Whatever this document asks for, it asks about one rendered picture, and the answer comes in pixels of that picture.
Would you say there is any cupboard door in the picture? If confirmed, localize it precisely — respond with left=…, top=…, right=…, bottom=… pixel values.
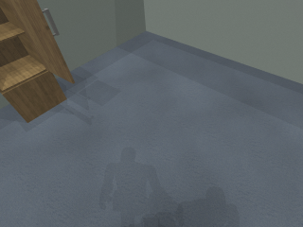
left=7, top=0, right=75, bottom=84

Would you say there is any handle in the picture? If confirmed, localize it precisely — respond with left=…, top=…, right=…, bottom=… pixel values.
left=42, top=9, right=60, bottom=36

